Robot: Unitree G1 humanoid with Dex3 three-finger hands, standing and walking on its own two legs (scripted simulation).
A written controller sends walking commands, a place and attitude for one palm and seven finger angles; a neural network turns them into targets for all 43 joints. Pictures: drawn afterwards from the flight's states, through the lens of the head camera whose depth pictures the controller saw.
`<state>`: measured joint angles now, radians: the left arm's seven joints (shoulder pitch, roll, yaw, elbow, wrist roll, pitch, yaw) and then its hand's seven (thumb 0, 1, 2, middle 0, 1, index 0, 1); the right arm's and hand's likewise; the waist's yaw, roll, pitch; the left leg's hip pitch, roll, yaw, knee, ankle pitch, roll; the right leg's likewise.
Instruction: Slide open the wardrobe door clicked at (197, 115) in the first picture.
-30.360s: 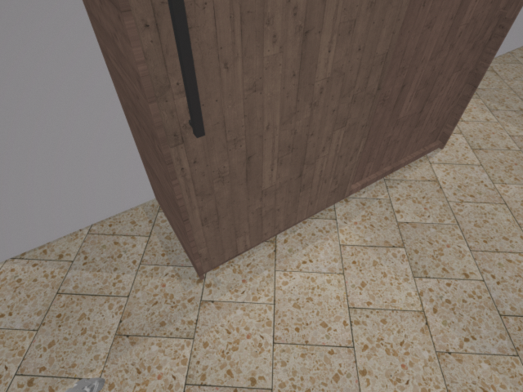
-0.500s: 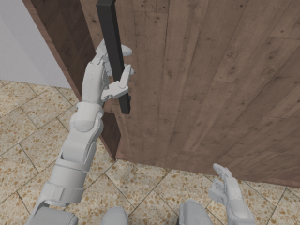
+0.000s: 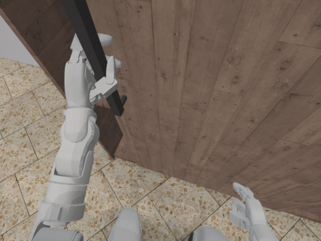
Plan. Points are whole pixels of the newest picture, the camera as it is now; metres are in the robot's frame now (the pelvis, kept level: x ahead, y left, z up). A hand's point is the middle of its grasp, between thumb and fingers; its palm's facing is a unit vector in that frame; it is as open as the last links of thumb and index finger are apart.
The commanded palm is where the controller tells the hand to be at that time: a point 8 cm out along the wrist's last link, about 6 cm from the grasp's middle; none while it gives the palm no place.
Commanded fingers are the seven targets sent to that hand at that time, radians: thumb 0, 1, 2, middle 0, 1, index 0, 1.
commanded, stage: step sideways, sliding the door along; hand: left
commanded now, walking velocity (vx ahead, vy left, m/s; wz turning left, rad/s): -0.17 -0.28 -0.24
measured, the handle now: (106, 63) +0.41 +0.18 +0.17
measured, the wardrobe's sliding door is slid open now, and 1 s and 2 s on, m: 0.16 0.57 0.65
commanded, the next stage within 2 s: stop walking and hold the door there in 1.50 s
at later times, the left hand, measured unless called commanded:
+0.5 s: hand (220, 109) +0.33 -0.05 +0.17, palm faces +0.02 -1.00 -0.06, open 6.1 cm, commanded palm +0.31 -0.03 +0.17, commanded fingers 0.00 0.90 0.90 -0.45 -1.40 -0.45 -1.40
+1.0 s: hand out of the picture +0.29 -0.24 +0.18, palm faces -0.09 -0.99 -0.10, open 6.1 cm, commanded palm +0.28 -0.19 +0.17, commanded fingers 0.00 0.90 0.90 -0.45 -1.40 -0.45 -1.40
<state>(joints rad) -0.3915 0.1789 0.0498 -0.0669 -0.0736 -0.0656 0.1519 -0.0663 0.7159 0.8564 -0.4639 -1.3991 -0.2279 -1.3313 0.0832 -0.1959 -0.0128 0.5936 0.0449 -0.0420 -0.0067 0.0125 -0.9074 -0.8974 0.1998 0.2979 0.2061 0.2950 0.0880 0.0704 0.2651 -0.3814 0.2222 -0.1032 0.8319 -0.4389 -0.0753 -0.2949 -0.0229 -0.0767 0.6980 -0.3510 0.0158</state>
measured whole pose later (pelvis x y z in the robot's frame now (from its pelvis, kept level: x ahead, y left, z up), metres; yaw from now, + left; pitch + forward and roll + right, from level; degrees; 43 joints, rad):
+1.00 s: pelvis -0.08 -0.29 +0.01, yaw -8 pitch -1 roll +1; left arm -0.29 0.17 -0.01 -0.09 -0.07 -0.06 0.14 -0.02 0.73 0.80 -0.47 -1.40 -0.25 -1.40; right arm 0.05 -0.21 -0.01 0.65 0.01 0.00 -0.07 0.01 -0.91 -0.90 0.20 0.30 0.20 0.29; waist 0.01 0.01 0.18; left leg -0.37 0.07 0.14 0.80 -0.48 -0.04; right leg -0.38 -0.04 -0.04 0.66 -0.25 -0.01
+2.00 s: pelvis -0.11 -0.57 +0.01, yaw -6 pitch -3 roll +0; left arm -0.39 0.46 0.38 0.46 -0.02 -0.13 0.10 -0.13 0.58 0.82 -0.46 -1.40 -0.34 -1.37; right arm 0.15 -0.35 -0.05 0.70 0.05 -0.02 -0.10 0.01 -0.91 -0.90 0.20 0.30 0.20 0.29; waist -0.02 0.01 0.07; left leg -0.31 -0.01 0.14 0.61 -0.25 0.00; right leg -0.33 -0.12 -0.03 0.63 -0.25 0.08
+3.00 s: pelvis -0.14 -0.55 +0.02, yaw -11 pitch -2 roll +0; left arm -0.56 0.52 0.39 0.89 0.01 -0.22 0.05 -0.19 0.61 0.84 -0.45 -1.39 -0.42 -1.40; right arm 0.28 -0.34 -0.04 0.76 0.04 -0.03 -0.09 0.01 -0.91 -0.90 0.20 0.30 0.21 0.29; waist -0.02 0.01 0.02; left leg -0.28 0.01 0.06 0.57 -0.23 0.00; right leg -0.25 -0.08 -0.05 0.56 -0.27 0.03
